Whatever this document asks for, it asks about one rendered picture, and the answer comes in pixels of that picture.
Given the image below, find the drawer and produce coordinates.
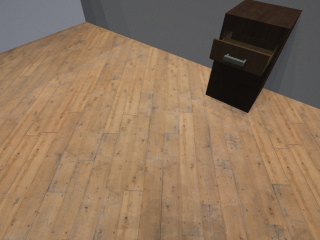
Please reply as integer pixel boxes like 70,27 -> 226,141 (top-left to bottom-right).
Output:
209,32 -> 278,77

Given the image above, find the cabinet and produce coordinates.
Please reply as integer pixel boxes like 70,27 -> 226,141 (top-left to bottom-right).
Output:
206,0 -> 302,113

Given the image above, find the handle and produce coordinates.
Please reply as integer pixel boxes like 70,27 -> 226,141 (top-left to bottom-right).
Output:
223,54 -> 246,67

